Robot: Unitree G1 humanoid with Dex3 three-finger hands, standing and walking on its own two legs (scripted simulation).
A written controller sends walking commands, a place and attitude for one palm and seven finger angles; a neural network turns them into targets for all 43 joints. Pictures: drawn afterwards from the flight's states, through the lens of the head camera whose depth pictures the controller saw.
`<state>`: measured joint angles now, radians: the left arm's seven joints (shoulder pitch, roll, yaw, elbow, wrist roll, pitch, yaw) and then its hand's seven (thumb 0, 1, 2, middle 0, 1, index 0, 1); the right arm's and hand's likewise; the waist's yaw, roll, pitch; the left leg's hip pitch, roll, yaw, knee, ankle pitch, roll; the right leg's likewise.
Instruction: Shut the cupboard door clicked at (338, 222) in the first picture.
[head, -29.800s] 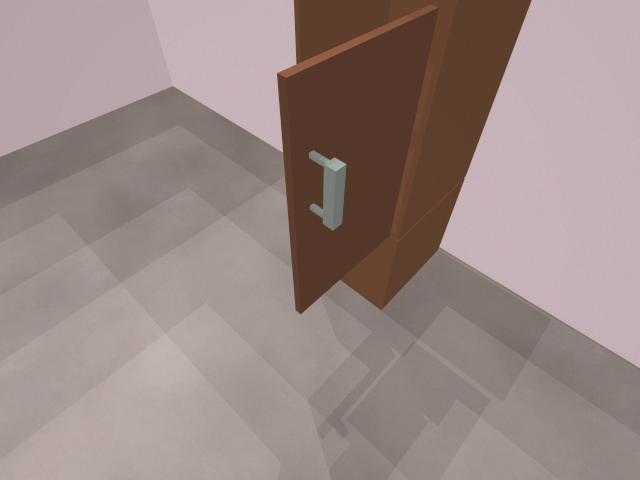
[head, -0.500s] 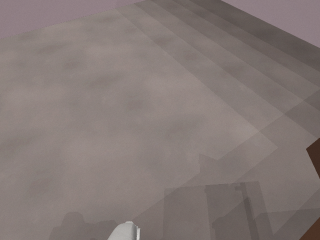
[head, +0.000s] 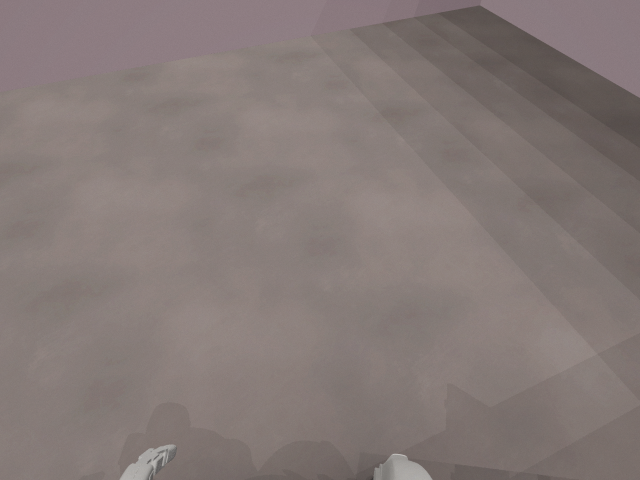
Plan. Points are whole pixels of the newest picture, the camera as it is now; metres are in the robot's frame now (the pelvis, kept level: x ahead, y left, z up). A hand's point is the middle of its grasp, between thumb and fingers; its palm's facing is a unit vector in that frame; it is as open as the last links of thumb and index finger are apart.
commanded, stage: walk to a spot facing it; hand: left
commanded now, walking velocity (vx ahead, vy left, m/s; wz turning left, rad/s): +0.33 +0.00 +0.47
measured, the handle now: out of the picture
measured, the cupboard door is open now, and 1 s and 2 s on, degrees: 54 54 54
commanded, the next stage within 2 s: turn to face it in 0.34 s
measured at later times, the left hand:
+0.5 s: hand out of the picture +0.12 +0.18 -0.19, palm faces +0.34 -0.92 -0.21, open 7.3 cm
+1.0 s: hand (202, 377) +0.30 +0.21 -0.17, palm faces +0.13 -0.96 -0.24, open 7.4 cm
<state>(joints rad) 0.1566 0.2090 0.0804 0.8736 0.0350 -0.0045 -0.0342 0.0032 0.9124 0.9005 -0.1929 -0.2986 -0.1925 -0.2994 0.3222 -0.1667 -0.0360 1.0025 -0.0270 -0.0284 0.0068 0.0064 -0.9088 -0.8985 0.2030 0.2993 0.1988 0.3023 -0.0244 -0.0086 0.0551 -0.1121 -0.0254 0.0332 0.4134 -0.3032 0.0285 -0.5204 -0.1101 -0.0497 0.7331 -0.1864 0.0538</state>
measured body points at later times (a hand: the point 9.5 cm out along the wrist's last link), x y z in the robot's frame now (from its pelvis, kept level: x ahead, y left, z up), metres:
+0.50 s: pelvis +0.19 +0.00 -0.01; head +0.24 +0.03 +0.43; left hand +0.10 +0.23 -0.17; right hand +0.39 -0.20 -0.14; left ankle +0.27 +0.11 -0.73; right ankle +0.13 -0.13 -0.74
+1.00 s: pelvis +0.26 +0.01 -0.02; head +0.29 +0.00 +0.43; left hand +0.29 +0.26 -0.15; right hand +0.36 -0.23 -0.17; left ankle +0.26 +0.11 -0.73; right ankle +0.27 -0.09 -0.74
